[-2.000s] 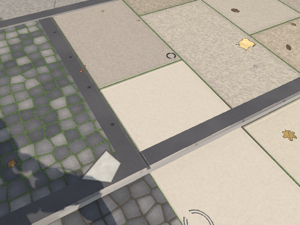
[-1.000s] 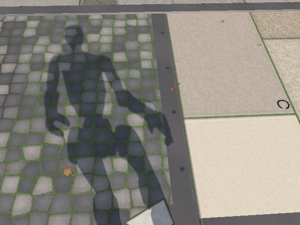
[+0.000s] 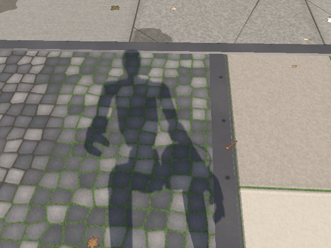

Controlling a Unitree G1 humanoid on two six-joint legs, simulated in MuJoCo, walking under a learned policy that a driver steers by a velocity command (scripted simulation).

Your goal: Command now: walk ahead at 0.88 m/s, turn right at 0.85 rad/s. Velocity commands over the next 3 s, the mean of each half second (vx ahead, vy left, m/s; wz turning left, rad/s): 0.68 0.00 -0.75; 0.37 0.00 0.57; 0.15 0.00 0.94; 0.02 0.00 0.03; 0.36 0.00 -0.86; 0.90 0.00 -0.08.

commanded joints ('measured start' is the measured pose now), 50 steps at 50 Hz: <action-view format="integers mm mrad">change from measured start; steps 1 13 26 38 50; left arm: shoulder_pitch -159 178 146 91 -108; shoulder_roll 1 141 177 106 108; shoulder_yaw -35 38 46 -34 -39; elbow -125 66 126 -15 -57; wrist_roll -2 -36 -4 32 -20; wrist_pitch -25 -119 -152 -34 -119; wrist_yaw -24 62 93 62 95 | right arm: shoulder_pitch -67 -240 87 -131 -72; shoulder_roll -143 -28 -130 -186 -210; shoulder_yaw -17 31 -2 -60 -104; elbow -61 -325 -99 -162 -145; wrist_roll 20 -7 43 45 38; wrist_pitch -17 32 0 81 104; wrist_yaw -14 22 20 27 28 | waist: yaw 19 -59 -183 30 -67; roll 41 49 -96 74 122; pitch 159 47 -96 -38 30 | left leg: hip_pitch -267 -1025 -344 -622 -424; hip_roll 227 85 -117 -18 -54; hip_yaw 34 -370 -234 -849 -1019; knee -61 1378 202 -75 118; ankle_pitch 968 101 820 -188 99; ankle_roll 199 65 158 282 257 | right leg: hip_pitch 236 628 1040 578 535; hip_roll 68 46 120 147 204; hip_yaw -193 484 96 133 204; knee -260 -1035 -705 -372 -785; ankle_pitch -22 429 1020 -91 -8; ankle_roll -87 -200 101 137 126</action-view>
